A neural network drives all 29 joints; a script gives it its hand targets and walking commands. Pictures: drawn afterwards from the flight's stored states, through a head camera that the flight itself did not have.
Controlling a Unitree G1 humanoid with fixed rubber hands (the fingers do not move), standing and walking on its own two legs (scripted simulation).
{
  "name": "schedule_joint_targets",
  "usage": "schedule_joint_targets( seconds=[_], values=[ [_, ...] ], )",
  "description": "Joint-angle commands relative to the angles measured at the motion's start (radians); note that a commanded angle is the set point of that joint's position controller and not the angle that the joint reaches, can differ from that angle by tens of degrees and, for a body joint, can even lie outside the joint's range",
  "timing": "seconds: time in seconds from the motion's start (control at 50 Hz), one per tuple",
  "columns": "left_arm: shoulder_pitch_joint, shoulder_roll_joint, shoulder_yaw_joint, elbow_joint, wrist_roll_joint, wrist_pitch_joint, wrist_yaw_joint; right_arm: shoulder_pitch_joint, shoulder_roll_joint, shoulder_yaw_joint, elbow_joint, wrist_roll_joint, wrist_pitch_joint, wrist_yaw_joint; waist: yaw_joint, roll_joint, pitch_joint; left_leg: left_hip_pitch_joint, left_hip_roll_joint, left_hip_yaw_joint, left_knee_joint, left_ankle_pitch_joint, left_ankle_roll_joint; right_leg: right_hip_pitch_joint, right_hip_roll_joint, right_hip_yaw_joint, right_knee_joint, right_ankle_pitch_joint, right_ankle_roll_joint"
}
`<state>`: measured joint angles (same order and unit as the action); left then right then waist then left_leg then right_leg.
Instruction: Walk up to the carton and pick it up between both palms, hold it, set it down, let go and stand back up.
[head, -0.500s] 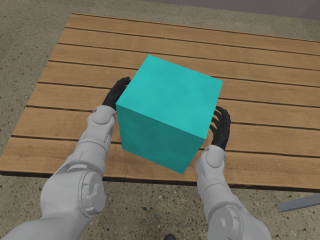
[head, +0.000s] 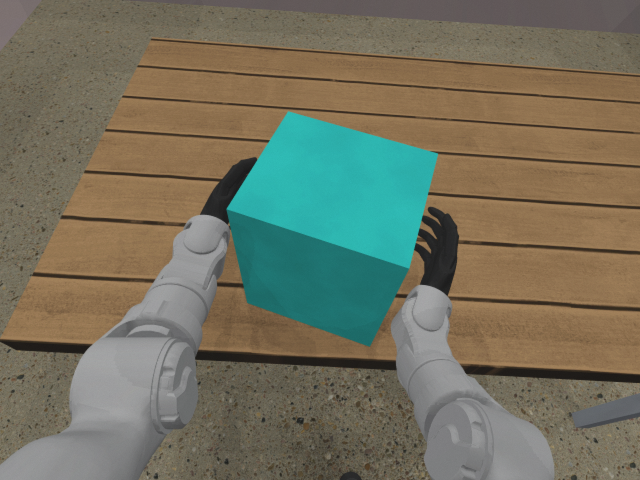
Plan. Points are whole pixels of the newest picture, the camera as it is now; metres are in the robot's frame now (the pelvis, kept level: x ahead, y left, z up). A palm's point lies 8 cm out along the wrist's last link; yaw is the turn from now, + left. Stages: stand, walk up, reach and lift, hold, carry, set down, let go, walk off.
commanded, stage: reach and lift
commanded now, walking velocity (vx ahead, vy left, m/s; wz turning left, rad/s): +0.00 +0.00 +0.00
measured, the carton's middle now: (331, 236) +0.44 -0.04 +0.01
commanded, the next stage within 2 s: none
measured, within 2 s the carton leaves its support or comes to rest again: leaves its support in 0.16 s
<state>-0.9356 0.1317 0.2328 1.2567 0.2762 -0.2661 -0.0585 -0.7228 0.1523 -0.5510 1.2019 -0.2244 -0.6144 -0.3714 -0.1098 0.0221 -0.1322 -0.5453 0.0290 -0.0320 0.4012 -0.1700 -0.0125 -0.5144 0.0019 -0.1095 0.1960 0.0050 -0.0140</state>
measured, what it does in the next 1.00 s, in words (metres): stands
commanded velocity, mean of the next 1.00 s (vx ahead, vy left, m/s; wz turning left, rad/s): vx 0.00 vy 0.00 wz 0.00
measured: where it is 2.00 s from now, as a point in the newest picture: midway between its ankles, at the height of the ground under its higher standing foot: outside the picture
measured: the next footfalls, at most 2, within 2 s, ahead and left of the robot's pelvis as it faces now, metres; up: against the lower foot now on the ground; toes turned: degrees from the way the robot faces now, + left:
none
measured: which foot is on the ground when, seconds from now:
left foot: down 0.00-1.00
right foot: down 0.00-1.00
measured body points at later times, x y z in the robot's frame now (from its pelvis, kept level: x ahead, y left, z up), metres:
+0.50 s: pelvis +0.02 +0.02 +0.00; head +0.05 +0.02 +0.44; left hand +0.48 +0.08 +0.09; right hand +0.38 -0.19 +0.05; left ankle -0.01 +0.12 -0.74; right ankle +0.04 -0.12 -0.74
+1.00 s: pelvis +0.02 +0.03 +0.00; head -0.01 +0.06 +0.45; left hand +0.45 +0.12 +0.15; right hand +0.38 -0.16 +0.12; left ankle -0.01 +0.12 -0.74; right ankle +0.04 -0.12 -0.74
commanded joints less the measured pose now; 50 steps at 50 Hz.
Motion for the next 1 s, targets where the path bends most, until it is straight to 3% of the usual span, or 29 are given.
schedule_joint_targets(
  seconds=[0.0, 0.02, 0.06, 0.08, 0.1, 0.12, 0.14, 0.16, 0.2, 0.24, 0.26, 0.28, 0.38, 0.46, 0.52, 0.62, 0.76, 0.88, 0.98],
  values=[
    [-0.676, -0.674, -0.239, -0.114, 0.026, -0.079, -0.091, -0.632, 0.59, 0.339, -0.014, -0.132, 0.017, 0.15, -0.06, 0.082, -0.713, 0.2, -0.046, 0.061, 0.006, 0.227, -0.029, 0.434, 0.005, 0.024, 0.101, 0.319, 0.003],
    [-0.678, -0.674, -0.236, -0.11, 0.02, -0.077, -0.09, -0.651, 0.59, 0.351, -0.034, -0.126, 0.022, 0.152, -0.044, 0.088, -0.734, 0.185, -0.046, 0.061, 0.004, 0.218, -0.024, 0.434, 0.005, 0.025, 0.109, 0.314, 0.002],
    [-0.701, -0.672, -0.255, -0.119, -0.002, -0.073, -0.091, -0.649, 0.599, 0.358, -0.03, -0.11, 0.045, 0.149, -0.067, 0.088, -0.738, 0.2, -0.045, 0.056, 0.011, 0.218, -0.025, 0.419, 0.007, 0.026, 0.113, 0.315, 0.005],
    [-0.696, -0.677, -0.26, -0.123, -0.013, -0.067, -0.089, -0.669, 0.597, 0.373, -0.053, -0.096, 0.053, 0.152, -0.055, 0.089, -0.757, 0.206, -0.044, 0.052, 0.019, 0.238, -0.027, 0.416, 0.011, 0.026, 0.118, 0.321, 0.003],
    [-0.71, -0.691, -0.278, -0.129, -0.026, -0.062, -0.089, -0.664, 0.602, 0.374, -0.052, -0.085, 0.067, 0.15, -0.078, 0.097, -0.766, 0.216, -0.045, 0.048, 0.026, 0.246, -0.031, 0.402, 0.015, 0.026, 0.117, 0.326, 0.004],
    [-0.702, -0.684, -0.267, -0.117, -0.034, -0.056, -0.091, -0.688, 0.608, 0.404, -0.088, -0.068, 0.078, 0.154, -0.048, 0.09, -0.771, 0.202, -0.049, 0.054, 0.036, 0.242, -0.023, 0.412, 0.009, 0.036, 0.122, 0.318, 0.003],
    [-0.729, -0.701, -0.297, -0.121, -0.047, -0.05, -0.092, -0.705, 0.607, 0.39, -0.095, -0.064, 0.087, 0.151, -0.089, 0.105, -0.78, 0.206, -0.048, 0.044, 0.032, 0.218, -0.026, 0.403, 0.011, 0.031, 0.122, 0.325, 0.005],
    [-0.725, -0.704, -0.295, -0.125, -0.06, -0.048, -0.091, -0.722, 0.615, 0.418, -0.124, -0.048, 0.096, 0.153, -0.069, 0.101, -0.797, 0.209, -0.049, 0.042, 0.04, 0.238, -0.023, 0.411, 0.011, 0.035, 0.132, 0.339, 0.004],
    [-0.73, -0.717, -0.313, -0.148, -0.078, -0.042, -0.09, -0.731, 0.633, 0.459, -0.168, -0.014, 0.123, 0.153, -0.078, 0.1, -0.821, 0.218, -0.047, 0.032, 0.044, 0.251, -0.02, 0.439, 0.012, 0.039, 0.144, 0.372, 0.008],
    [-0.727, -0.71, -0.314, -0.158, -0.107, -0.034, -0.087, -0.767, 0.647, 0.523, -0.242, 0.025, 0.158, 0.16, -0.054, 0.077, -0.855, 0.185, -0.053, 0.028, 0.048, 0.243, -0.001, 0.476, 0.006, 0.053, 0.16, 0.394, 0.016],
    [-0.688, -0.79, -0.337, -0.156, -0.101, -0.048, -0.072, -0.841, 0.639, 0.572, -0.322, 0.055, 0.159, 0.191, 0.009, 0.06, -0.861, 0.258, -0.029, 0.022, 0.05, 0.273, -0.01, 0.449, 0.038, 0.028, 0.162, 0.342, 0.013],
    [-0.708, -0.799, -0.348, -0.151, -0.113, -0.054, -0.059, -0.835, 0.661, 0.587, -0.335, 0.063, 0.182, 0.2, -0.015, 0.067, -0.873, 0.27, -0.03, 0.019, 0.068, 0.273, -0.008, 0.441, 0.041, 0.035, 0.158, 0.328, 0.008],
    [-0.762, -0.821, -0.428, -0.255, -0.222, -0.015, -0.037, -0.915, 0.687, 0.681, -0.505, 0.153, 0.324, 0.195, -0.037, 0.063, -0.893, 0.256, -0.036, -0.006, 0.099, 0.267, 0.006, 0.474, 0.045, 0.062, 0.199, 0.354, 0.01],
    [-0.785, -0.811, -0.467, -0.388, -0.273, 0.055, -0.028, -0.923, 0.685, 0.749, -0.62, 0.24, 0.45, 0.176, -0.063, 0.069, -0.897, 0.288, -0.049, -0.027, 0.11, 0.352, 0.003, 0.523, 0.041, 0.082, 0.219, 0.428, 0.019],
    [-0.764, -0.792, -0.45, -0.457, -0.26, 0.12, -0.026, -0.893, 0.662, 0.772, -0.65, 0.291, 0.523, 0.172, -0.066, 0.063, -0.829, 0.357, -0.053, -0.032, 0.102, 0.437, -0.008, 0.546, 0.043, 0.079, 0.207, 0.45, 0.022],
    [-0.702, -0.774, -0.364, -0.459, -0.195, 0.255, -0.055, -0.861, 0.592, 0.709, -0.588, 0.328, 0.59, 0.163, -0.065, 0.054, -0.587, 0.489, -0.04, -0.019, 0.065, 0.494, -0.035, 0.568, 0.055, 0.064, 0.141, 0.378, 0.009],
    [-0.618, -0.781, -0.276, -0.483, -0.12, 0.374, -0.094, -0.832, 0.506, 0.613, -0.539, 0.306, 0.581, 0.194, -0.063, 0.065, -0.375, 0.621, -0.025, 0.019, 0.03, 0.578, -0.081, 0.619, 0.075, 0.03, 0.073, 0.268, -0.001],
    [-0.609, -0.819, -0.328, -0.591, -0.122, 0.429, -0.09, -0.868, 0.465, 0.63, -0.601, 0.301, 0.541, 0.226, -0.064, 0.074, -0.374, 0.683, -0.022, 0.027, 0.029, 0.648, -0.11, 0.623, 0.081, 0.01, 0.053, 0.224, 0.008],
    [-0.633, -0.874, -0.411, -0.705, -0.151, 0.457, -0.068, -0.917, 0.473, 0.699, -0.704, 0.324, 0.544, 0.244, -0.055, 0.068, -0.439, 0.679, -0.029, 0.019, 0.024, 0.608, -0.111, 0.633, 0.074, 0.011, 0.061, 0.225, 0.02]
  ],
)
